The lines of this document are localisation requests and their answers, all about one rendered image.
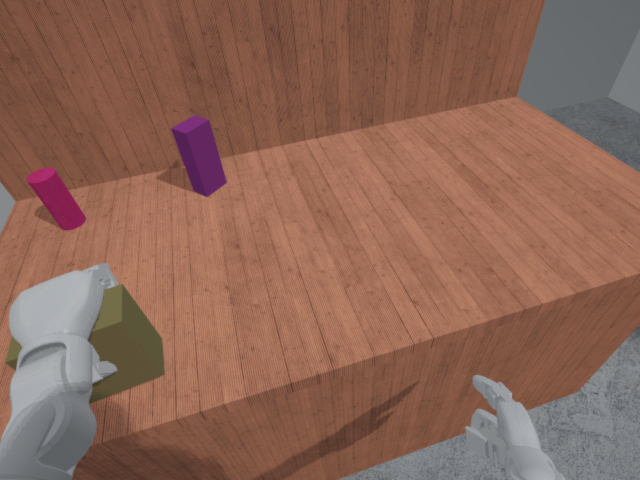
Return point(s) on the robot left forearm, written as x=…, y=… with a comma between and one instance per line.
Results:
x=52, y=425

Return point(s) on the robot right hand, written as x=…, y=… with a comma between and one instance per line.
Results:
x=491, y=436

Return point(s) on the robot left hand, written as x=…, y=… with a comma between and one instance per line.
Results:
x=67, y=304

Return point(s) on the robot right forearm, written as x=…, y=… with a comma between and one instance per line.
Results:
x=529, y=463

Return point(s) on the sponge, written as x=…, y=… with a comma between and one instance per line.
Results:
x=123, y=336

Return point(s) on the table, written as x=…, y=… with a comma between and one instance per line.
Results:
x=395, y=221

